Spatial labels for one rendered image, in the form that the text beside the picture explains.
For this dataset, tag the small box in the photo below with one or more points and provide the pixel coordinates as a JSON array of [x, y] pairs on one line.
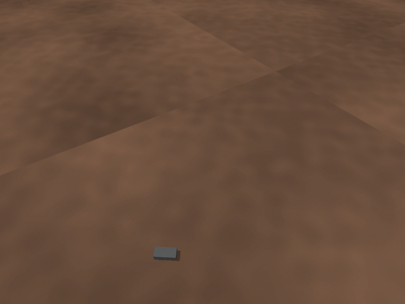
[[165, 253]]

